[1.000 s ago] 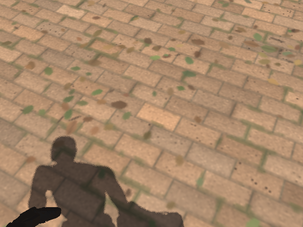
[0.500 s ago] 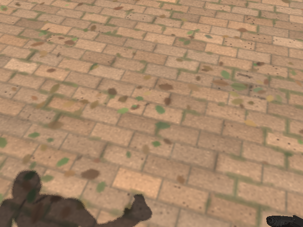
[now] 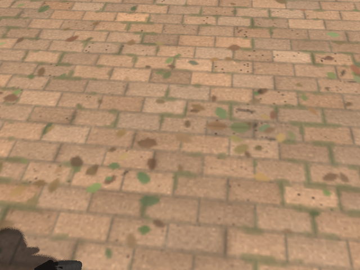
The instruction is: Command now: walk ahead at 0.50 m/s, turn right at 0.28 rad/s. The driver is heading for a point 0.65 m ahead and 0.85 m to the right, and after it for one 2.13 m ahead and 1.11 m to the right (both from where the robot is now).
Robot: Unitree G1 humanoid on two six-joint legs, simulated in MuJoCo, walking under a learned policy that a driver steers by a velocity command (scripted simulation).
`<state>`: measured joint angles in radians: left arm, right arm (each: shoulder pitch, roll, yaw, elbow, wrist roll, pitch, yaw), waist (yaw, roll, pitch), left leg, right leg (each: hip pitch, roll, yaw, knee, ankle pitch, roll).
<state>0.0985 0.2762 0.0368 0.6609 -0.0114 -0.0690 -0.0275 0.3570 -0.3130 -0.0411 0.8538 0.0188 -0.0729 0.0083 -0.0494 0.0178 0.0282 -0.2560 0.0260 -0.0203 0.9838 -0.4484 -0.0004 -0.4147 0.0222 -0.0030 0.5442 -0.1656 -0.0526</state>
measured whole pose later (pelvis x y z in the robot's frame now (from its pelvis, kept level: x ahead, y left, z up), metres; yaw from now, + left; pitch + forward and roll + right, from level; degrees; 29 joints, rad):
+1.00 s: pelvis +0.50 -0.12 +0.00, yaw -33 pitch +1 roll +1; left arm 0.17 0.30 0.07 0.64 -0.02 -0.04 -0.03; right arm 0.24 -0.32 -0.06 0.80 0.02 -0.09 0.01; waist -0.03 0.01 0.08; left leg -0.32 0.06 0.00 1.17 -0.44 -0.01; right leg -0.42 0.06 -0.01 0.58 -0.18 -0.09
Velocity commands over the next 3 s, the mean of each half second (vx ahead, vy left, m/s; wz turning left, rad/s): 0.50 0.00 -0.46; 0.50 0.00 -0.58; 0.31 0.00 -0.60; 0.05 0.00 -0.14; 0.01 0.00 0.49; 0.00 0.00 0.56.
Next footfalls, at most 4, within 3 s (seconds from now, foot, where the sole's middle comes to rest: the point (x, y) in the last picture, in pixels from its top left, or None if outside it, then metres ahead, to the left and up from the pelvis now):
0.40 left None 0.40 0.11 -0.77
0.90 right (254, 241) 0.56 -0.25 -0.77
1.36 left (245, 167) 0.88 -0.26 -0.77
1.76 right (286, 217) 0.64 -0.38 -0.77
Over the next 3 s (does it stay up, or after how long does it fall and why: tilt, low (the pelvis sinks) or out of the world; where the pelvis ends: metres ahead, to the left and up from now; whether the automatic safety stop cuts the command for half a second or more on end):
stays up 0.72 -0.28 0.01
